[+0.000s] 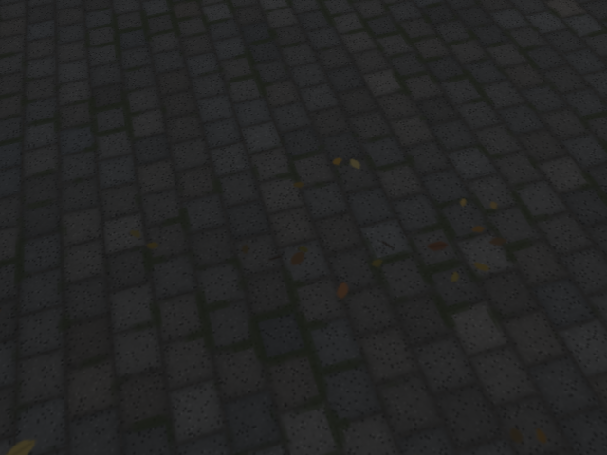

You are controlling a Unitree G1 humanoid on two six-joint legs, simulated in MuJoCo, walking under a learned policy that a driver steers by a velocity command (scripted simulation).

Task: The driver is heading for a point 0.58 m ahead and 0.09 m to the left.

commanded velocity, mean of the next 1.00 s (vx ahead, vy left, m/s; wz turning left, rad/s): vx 0.26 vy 0.00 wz -0.04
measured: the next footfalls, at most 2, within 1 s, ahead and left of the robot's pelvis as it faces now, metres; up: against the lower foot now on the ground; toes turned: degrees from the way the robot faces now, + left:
left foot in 0.30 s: +0.06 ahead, +0.14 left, +0.00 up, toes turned -4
right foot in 0.62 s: +0.11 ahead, -0.13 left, +0.00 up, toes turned -4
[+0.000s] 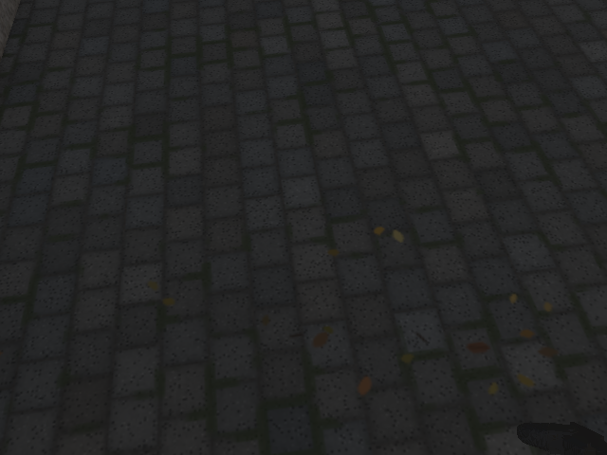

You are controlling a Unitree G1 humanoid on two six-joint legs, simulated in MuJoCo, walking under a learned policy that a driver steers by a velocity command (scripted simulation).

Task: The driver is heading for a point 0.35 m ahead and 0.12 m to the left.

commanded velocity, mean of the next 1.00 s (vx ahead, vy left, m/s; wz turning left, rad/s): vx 0.21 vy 0.00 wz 0.21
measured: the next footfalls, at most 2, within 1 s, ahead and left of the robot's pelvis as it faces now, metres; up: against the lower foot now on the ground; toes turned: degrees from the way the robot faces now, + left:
left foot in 0.10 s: +0.25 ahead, +0.10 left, +0.00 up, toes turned +4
right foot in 0.54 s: +0.49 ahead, -0.06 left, +0.00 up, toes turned +14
